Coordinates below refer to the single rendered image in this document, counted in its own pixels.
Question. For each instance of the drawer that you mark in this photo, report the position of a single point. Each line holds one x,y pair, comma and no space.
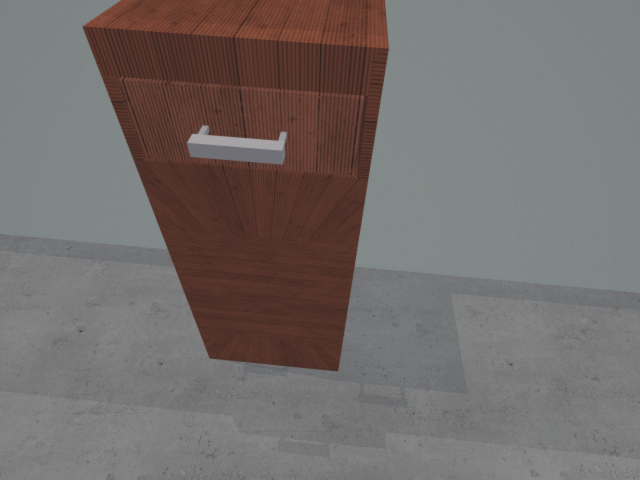
323,129

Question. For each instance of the handle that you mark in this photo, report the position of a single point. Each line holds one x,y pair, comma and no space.
202,145

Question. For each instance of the cabinet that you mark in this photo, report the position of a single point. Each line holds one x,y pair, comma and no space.
265,256

